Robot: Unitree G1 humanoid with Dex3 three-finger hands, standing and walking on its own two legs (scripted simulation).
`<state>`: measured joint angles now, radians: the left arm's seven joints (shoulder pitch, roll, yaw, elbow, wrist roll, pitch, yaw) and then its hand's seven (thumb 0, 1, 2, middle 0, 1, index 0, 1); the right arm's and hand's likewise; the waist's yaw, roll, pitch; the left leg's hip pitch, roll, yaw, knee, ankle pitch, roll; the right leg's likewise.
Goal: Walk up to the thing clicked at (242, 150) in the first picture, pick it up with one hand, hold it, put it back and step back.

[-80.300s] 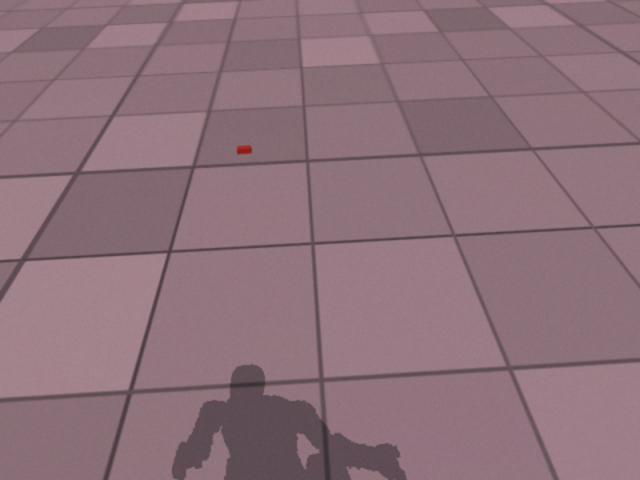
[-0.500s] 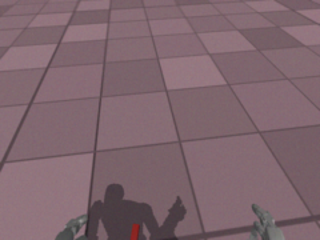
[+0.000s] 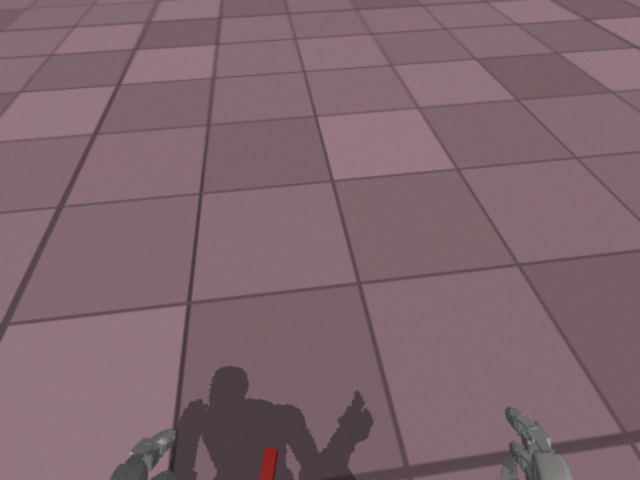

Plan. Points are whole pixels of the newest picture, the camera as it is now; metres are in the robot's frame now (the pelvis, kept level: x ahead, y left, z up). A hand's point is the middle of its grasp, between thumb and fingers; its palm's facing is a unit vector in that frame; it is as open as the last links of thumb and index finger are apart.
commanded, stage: stand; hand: left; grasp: from above
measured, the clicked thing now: (268, 465) +0.36 +0.16 -0.70
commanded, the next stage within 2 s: none
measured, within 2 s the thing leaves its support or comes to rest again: neither
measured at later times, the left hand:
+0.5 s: hand out of the picture +0.06 +0.24 -0.11, palm faces +0.05 -0.95 -0.31, open 7.4 cm
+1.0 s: hand out of the picture +0.03 +0.25 -0.10, palm faces +0.04 -0.94 -0.33, open 7.4 cm
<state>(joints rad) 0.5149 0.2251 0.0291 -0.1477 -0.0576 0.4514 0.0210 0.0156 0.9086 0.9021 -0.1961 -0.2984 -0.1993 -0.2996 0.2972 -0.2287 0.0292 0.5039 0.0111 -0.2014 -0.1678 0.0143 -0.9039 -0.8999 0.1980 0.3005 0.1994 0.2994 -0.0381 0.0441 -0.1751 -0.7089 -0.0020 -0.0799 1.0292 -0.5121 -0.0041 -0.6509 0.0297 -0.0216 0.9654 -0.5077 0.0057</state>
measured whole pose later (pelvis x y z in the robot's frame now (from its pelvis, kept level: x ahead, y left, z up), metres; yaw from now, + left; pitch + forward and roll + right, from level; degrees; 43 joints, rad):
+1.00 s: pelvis -0.02 +0.01 +0.07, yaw +0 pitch -4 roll +0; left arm 0.16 0.29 0.04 1.13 0.03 0.00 0.03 0.01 0.91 0.90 -0.20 -0.30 -0.20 -0.30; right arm 0.14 -0.30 -0.04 1.11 -0.02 0.00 -0.02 0.01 -0.90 -0.90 0.20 0.30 0.20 0.30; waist 0.01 0.00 0.06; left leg -0.11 -0.04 -0.05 0.36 -0.18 0.02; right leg -0.08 -0.03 0.01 0.36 -0.20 0.03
